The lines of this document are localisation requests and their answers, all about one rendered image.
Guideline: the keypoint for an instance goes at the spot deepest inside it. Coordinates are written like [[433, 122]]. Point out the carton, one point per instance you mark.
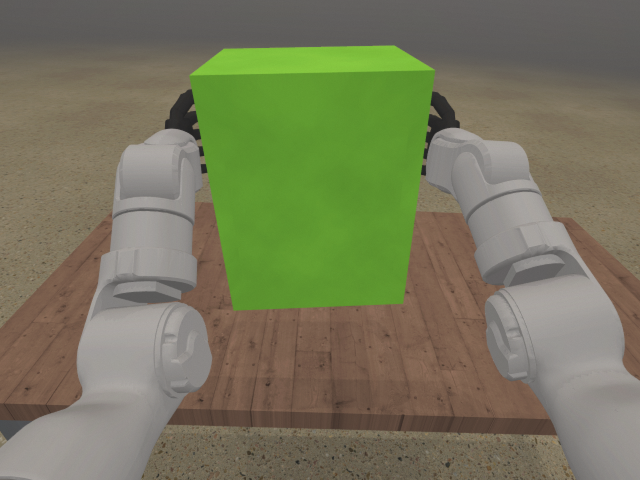
[[314, 159]]

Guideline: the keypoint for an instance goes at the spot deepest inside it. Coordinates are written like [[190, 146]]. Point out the left robot forearm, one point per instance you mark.
[[150, 258]]

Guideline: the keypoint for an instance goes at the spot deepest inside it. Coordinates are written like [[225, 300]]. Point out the table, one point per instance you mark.
[[421, 366]]

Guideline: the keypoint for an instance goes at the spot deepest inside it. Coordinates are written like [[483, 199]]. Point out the right robot forearm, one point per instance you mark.
[[516, 238]]

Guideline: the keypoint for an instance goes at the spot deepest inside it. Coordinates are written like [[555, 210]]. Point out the robot right hand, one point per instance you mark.
[[437, 124]]

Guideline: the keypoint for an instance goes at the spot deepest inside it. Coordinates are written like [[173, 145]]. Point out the right robot upper arm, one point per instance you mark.
[[559, 336]]

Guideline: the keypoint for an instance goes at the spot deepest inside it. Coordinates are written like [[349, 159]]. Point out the left robot upper arm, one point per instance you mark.
[[136, 364]]

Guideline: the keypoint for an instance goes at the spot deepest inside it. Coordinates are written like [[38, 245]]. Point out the robot left hand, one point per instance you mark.
[[183, 120]]

